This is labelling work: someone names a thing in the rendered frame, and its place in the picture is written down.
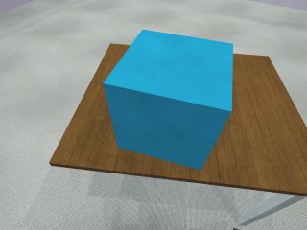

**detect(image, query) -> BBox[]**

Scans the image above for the carton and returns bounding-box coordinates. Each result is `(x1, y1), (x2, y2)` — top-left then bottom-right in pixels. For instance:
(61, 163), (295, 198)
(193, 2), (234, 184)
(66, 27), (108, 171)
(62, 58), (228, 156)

(103, 29), (233, 170)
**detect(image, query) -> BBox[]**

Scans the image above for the table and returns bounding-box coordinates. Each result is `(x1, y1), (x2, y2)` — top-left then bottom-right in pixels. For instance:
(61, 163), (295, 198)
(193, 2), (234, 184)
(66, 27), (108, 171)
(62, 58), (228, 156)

(49, 43), (307, 226)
